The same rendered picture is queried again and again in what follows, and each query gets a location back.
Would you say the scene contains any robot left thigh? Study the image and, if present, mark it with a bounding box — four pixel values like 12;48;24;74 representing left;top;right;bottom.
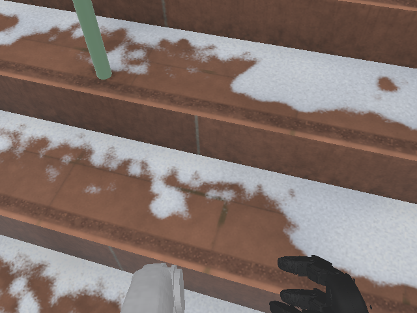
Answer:
120;263;185;313

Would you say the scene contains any right robot hand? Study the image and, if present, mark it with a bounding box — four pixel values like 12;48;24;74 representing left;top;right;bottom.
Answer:
269;255;372;313

